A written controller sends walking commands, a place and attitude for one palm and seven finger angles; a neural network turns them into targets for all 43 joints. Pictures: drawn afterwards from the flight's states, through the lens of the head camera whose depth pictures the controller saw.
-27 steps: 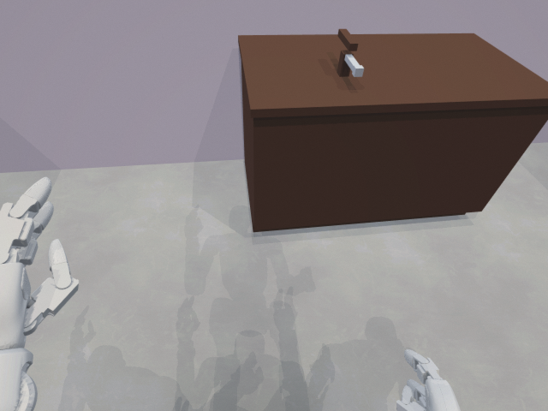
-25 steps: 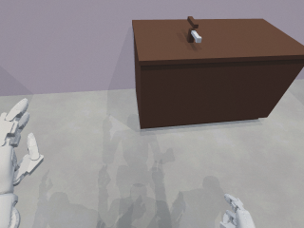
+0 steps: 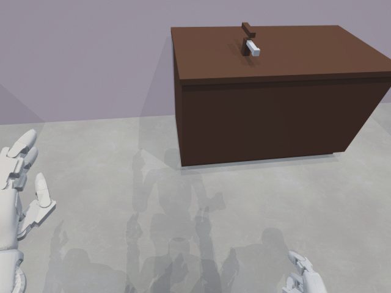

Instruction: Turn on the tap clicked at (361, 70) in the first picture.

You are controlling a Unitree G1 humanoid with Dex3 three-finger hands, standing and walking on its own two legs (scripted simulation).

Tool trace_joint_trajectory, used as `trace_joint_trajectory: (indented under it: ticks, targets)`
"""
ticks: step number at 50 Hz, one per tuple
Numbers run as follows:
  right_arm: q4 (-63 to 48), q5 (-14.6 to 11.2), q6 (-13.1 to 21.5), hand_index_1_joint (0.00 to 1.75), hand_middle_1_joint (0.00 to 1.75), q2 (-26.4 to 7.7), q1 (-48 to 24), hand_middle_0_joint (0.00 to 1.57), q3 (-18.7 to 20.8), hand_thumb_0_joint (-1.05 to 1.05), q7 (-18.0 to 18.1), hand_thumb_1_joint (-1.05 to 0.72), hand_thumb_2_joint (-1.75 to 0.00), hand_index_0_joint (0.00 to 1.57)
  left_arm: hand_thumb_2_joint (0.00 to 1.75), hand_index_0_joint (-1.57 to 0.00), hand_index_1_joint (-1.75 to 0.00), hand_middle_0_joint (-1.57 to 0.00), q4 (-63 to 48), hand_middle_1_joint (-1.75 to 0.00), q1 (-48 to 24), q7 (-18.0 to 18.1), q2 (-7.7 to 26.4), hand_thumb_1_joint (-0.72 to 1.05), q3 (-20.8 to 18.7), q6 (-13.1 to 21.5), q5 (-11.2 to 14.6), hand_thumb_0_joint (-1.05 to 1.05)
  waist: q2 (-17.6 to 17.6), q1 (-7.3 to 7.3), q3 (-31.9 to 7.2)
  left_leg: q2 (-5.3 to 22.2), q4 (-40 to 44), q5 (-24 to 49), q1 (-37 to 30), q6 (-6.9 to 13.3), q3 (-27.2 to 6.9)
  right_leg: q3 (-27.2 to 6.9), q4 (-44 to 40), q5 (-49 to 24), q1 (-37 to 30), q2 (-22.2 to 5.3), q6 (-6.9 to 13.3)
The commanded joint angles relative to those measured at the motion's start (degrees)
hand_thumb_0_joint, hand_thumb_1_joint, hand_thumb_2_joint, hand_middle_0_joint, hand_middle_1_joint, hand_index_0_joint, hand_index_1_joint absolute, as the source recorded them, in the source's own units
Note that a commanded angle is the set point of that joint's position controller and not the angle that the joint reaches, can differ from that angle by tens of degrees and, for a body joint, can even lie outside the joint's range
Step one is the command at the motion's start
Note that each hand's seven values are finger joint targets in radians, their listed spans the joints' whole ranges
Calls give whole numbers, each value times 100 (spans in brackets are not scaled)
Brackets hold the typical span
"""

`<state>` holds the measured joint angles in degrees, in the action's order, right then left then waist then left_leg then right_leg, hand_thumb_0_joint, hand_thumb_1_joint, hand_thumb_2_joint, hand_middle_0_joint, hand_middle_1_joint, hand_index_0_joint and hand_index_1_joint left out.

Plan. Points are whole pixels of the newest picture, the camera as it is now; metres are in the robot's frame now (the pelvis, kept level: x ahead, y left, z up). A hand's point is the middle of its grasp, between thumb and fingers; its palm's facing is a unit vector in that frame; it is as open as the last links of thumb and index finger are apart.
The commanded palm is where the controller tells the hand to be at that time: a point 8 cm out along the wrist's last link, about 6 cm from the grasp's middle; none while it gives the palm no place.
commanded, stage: walk to a spot facing it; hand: left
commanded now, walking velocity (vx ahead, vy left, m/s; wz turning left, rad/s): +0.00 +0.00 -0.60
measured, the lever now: (255, 52) +1.12 -0.20 +0.01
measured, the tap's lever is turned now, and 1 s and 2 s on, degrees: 0 0 0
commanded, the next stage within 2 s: none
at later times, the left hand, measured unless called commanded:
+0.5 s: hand (117, 196) +0.23 +0.15 +0.16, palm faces +0.24 -0.89 -0.39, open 7.5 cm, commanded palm +0.18 +0.21 +0.18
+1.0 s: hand (224, 170) +0.30 -0.02 +0.15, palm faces -0.05 -0.88 -0.47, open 7.5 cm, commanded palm +0.25 +0.06 +0.18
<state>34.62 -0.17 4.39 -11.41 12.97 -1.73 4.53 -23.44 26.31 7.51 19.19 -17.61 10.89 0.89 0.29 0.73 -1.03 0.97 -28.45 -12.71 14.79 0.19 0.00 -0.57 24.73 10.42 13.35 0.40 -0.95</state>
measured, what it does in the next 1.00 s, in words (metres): steps to the right, turning right: left foot, then right foot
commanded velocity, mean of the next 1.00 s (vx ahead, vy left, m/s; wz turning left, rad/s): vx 0.17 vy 0.00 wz -0.54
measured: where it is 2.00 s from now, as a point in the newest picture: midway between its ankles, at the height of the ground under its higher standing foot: outside the picture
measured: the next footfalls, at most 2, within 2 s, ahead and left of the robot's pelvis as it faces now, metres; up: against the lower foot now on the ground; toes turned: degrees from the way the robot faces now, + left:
left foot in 0.64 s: +0.01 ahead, +0.10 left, +0.00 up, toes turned -13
right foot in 0.96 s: +0.02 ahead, -0.24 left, +0.00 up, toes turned -36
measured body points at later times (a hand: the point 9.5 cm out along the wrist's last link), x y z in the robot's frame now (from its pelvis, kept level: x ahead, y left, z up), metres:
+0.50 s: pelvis -0.03 -0.04 -0.02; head -0.02 -0.06 +0.43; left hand +0.21 +0.19 +0.18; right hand +0.10 -0.29 -0.11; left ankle -0.02 +0.11 -0.69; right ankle +0.03 -0.14 -0.74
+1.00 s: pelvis -0.03 -0.11 -0.04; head -0.02 -0.13 +0.41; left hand +0.30 +0.03 +0.17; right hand +0.00 -0.37 -0.14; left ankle -0.02 +0.09 -0.70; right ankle -0.01 -0.21 -0.74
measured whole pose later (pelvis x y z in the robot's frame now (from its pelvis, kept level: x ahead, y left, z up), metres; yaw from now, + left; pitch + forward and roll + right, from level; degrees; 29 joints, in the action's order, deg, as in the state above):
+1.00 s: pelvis -0.03 -0.11 -0.04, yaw -29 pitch -1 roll -1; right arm 35.3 0.0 3.9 -10.0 13.0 -1.1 1.6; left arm -23.2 18.5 6.7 23.6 -20.8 12.3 -0.4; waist 2.3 -0.2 3.7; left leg 13.5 -60.5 -30.8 17.3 -2.5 4.2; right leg 8.5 44.3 16.9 25.4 -0.3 3.6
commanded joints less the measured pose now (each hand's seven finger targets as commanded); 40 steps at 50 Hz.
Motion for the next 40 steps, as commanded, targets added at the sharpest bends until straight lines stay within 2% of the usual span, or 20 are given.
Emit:
trace_joint_trajectory:
  ticks: [1,9,13,16,17,18,19,20,21,22,23,25,30,31,32,33,34,35,37,40]
  targets:
    - [-970,-2,284,30,30,-681,-622,20,305,0,48,-90,-90,20,90,-20,-30,-20,-1229,-30,-514,110,899,90,-611,381,52,0,187,-16,-368,374,636,-21,210,25,-82,-374,-252,-288,-186,-135,96]
    - [-1122,-51,247,30,30,-719,-658,20,380,0,4,-90,-90,20,90,-20,-30,-20,-1511,-30,-837,126,817,90,-582,345,45,0,674,61,-433,1029,651,-455,402,152,-197,-458,929,-44,315,42,61]
    - [-1201,-62,259,30,30,-705,-663,20,393,0,-53,-90,-90,20,90,-20,-30,-20,-1684,-30,-701,114,924,90,-731,334,85,0,1220,96,-389,1601,736,-375,368,409,-308,-153,1846,985,721,93,-39]
    - [-1205,-41,235,30,30,-687,-599,20,379,0,-160,-90,-90,20,90,-20,-30,-20,-1720,-30,-600,90,903,90,-740,331,97,0,1001,108,-376,1643,118,338,509,371,3,-61,1511,916,425,-29,-27]
    - [-1220,-49,212,30,30,-699,-607,20,386,0,-193,-90,-90,20,90,-20,-30,-20,-1731,-30,-645,81,937,90,-749,331,81,0,704,116,-343,1428,-348,96,665,198,262,-274,1145,432,299,-104,65]
    - [-1240,-73,179,30,30,-664,-569,20,427,0,-202,-90,-90,20,90,-20,-30,-20,-1702,-30,-694,91,1039,90,-828,316,75,0,-179,77,-360,928,-1076,-662,654,-64,650,-977,635,-325,510,-420,286]
    - [-1284,-18,131,30,30,-600,-557,20,406,0,-204,-90,-90,20,90,-20,-30,-20,-1666,-30,-788,103,1069,90,-774,282,69,0,-1126,23,-286,282,-1825,-1675,917,-285,745,-2252,-2,-466,821,-1073,587]
    - [-1290,10,100,30,30,-566,-605,20,394,0,-209,-90,-90,20,90,-20,-30,-20,-1514,-30,-737,139,1108,90,-856,214,97,0,-1550,93,-192,12,-2615,-2076,1069,-339,472,-3139,-734,186,1089,-1490,887]
    - [-1260,11,68,30,30,-557,-697,20,399,0,-225,-90,-90,20,90,-20,-30,-20,-1408,-30,-641,160,1150,90,-889,182,105,0,-1489,155,-23,80,-3340,-2053,1289,-338,126,-3647,-1107,832,1131,-1610,1079]
    - [-1228,44,34,30,30,-522,-653,20,350,0,-250,-90,-90,20,90,-20,-30,-20,-1494,-30,-595,163,1141,90,-882,214,105,0,-1210,102,-86,143,-3608,-1800,1517,-367,-91,-3638,-1066,1006,863,-1597,1198]
    - [-1198,43,-14,30,30,-554,-713,20,336,0,-276,-90,-90,20,90,-20,-30,-20,-1535,-30,-520,185,1180,90,-996,251,118,0,-900,91,-250,156,-3497,-1706,1604,-387,-203,-3524,-848,698,636,-1536,1266]
    - [-1163,46,-166,30,30,-525,-658,20,271,0,-265,-90,-90,20,90,-20,-30,-20,-1545,-30,-219,173,1209,90,-1054,328,151,0,-804,76,-814,116,-2658,-1485,1087,-354,-72,-2555,-501,195,300,-1129,1084]
    - [-1064,71,-100,30,30,-591,-549,20,282,0,-242,-90,-90,20,90,-20,-30,-20,-1798,-30,-255,149,1171,90,-971,458,162,0,-732,7,-1123,-75,160,-1354,-523,-82,484,-2241,-333,1551,924,-592,785]
    - [-1034,73,-38,30,30,-661,-424,20,308,0,-198,-90,-90,20,90,-20,-30,-20,-1858,-30,-346,130,1152,90,-927,516,178,0,-296,-75,-1063,253,874,-1364,-1294,122,247,-1913,338,1653,1564,-213,527]
    - [-1070,110,20,30,30,-859,-491,20,369,0,-143,-90,-90,20,90,-20,-30,-20,-1947,-30,-447,90,1024,90,-859,573,228,0,878,-113,-797,1466,1559,-1829,-2018,564,-1214,-1136,1670,1798,2814,405,199]
    - [-1117,76,80,30,30,-796,-491,20,445,0,-115,-90,-90,20,90,-20,-30,-20,-2080,-30,-505,65,1023,90,-818,628,87,0,1553,-94,-631,2626,1583,-1658,-2059,1077,-2299,-333,3510,1874,3547,349,-33]
    - [-1077,18,147,30,30,-702,-566,20,449,0,-122,-90,-90,20,90,-20,-30,-20,-2034,-30,-547,93,1208,90,-1003,714,-28,0,1315,-54,-503,2780,1544,-913,-1835,1291,-2014,-130,4474,1613,3692,20,-96]
    - [-955,-17,161,30,30,-678,-593,20,439,0,-183,-90,-90,20,90,-20,-30,-20,-1797,-30,-457,82,1280,90,-1062,721,-80,0,1091,-52,-543,2618,1419,-1115,-1332,1136,-1518,-123,4907,1499,3421,-151,-53]
    - [-885,-11,159,30,30,-742,-512,20,447,0,-228,-90,-90,20,90,-20,-30,-20,-1466,-30,-328,53,818,90,-626,624,-70,0,1137,-129,202,2316,1341,-899,-665,1024,-637,76,4758,1241,3347,-357,-100]
    - [-809,21,172,30,30,-791,-370,20,436,0,-180,-90,-90,20,90,-20,-30,-20,-1201,-30,-756,42,875,90,-526,619,-161,0,1102,-133,616,2026,1208,82,-237,646,267,580,3414,1104,2517,-371,-121]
